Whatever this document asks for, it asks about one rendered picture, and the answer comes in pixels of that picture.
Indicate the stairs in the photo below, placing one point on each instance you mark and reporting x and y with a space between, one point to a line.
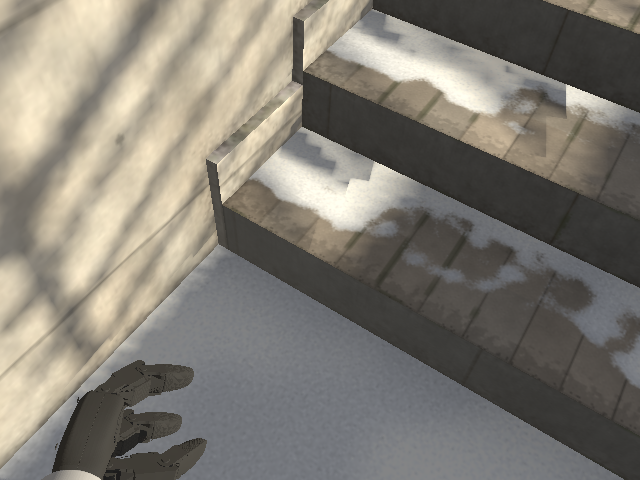
466 186

